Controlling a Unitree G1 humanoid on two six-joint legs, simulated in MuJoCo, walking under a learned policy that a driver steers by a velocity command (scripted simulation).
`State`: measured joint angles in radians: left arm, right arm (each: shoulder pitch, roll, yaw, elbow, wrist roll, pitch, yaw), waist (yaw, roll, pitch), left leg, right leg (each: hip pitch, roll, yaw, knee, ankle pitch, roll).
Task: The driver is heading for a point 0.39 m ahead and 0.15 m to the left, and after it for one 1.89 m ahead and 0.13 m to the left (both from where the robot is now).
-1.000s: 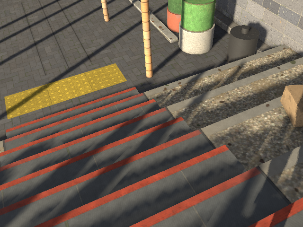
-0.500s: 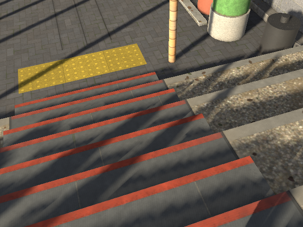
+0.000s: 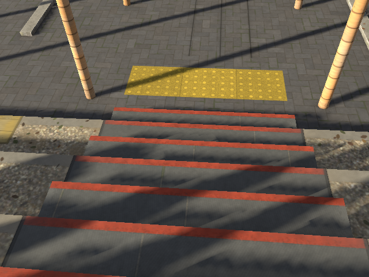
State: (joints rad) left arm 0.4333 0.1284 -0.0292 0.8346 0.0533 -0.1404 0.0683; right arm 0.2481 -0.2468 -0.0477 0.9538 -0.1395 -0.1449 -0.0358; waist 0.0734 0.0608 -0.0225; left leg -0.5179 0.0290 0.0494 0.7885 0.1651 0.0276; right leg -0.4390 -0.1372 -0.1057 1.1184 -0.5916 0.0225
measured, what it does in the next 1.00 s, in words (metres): goes down, turning left: left foot 0.13 m lower, then right foot 0.14 m lower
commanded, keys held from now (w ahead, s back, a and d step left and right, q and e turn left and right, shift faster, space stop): w+q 0.60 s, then q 0.14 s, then e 0.26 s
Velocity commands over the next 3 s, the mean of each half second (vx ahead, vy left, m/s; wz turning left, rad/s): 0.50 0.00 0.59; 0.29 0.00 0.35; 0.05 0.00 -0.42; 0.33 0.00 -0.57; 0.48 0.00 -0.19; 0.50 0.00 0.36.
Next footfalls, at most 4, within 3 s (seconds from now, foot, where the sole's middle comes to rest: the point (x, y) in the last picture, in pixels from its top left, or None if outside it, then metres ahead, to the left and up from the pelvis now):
0.06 left None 0.11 0.07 -0.83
0.46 right None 0.42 -0.09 -0.98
0.86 left None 0.47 0.22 -0.98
1.14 right None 0.48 -0.05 -0.98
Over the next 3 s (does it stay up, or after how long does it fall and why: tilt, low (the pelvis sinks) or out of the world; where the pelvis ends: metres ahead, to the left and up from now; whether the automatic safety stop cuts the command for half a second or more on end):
stays up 1.10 -0.06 -0.52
